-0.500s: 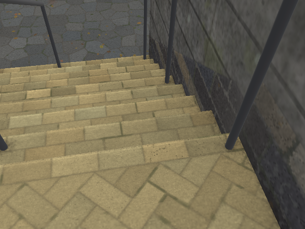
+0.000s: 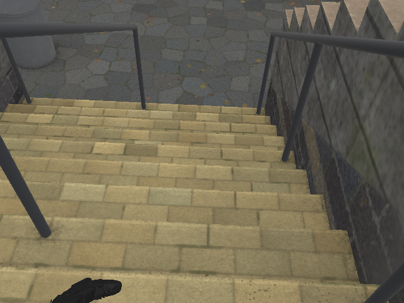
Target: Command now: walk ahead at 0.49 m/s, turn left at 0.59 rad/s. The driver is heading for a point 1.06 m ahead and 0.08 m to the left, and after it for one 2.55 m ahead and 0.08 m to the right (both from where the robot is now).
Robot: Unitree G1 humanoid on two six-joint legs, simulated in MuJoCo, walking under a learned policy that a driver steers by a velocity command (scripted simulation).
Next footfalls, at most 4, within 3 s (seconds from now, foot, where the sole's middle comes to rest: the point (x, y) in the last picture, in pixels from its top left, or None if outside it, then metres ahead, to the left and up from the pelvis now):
0.48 left None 0.34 0.16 -0.76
1.02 right None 0.49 -0.03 -0.76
1.44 left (147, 253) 0.78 0.17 -0.94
2.02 right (226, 217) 1.03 -0.19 -1.12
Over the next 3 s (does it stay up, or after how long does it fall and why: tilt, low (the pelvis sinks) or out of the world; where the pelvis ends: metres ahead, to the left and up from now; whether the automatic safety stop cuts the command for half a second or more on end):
stays up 1.02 -0.06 -0.35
